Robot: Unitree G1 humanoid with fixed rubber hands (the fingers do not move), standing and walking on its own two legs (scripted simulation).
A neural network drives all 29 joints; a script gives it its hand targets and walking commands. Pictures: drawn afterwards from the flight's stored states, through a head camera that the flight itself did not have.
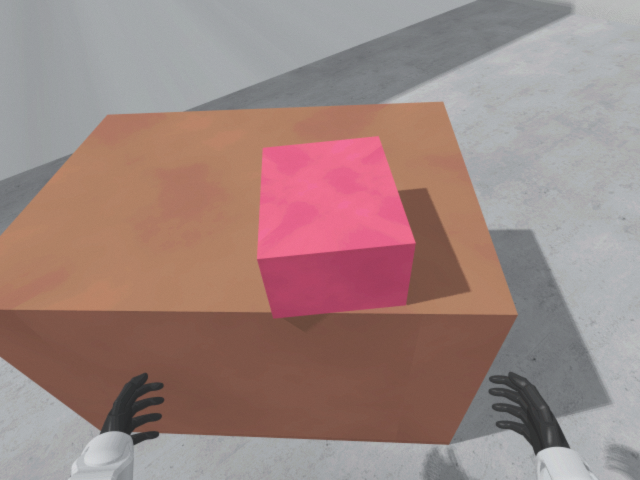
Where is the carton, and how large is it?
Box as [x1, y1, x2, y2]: [257, 136, 415, 318]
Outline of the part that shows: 378,136 263,148 257,260 273,318 405,304 415,242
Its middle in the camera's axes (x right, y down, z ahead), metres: +0.02 -0.04 +0.72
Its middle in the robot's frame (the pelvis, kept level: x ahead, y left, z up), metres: +0.58 +0.01 -0.02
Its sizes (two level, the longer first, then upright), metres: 0.298 0.231 0.155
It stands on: a pedestal, 0.67 m high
